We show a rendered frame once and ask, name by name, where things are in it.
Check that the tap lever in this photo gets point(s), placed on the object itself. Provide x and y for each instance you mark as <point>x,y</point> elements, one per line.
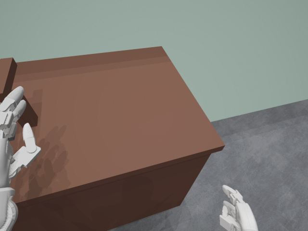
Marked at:
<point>11,139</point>

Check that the robot left forearm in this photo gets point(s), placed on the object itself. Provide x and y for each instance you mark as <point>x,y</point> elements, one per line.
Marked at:
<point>8,209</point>

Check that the robot right hand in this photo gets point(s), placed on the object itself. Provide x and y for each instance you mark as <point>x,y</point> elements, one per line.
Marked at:
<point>241,217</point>

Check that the robot left hand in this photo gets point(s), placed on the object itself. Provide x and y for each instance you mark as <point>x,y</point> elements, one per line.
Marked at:
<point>11,109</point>

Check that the counter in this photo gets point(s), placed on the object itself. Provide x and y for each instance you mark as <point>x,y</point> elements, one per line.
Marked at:
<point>121,136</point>

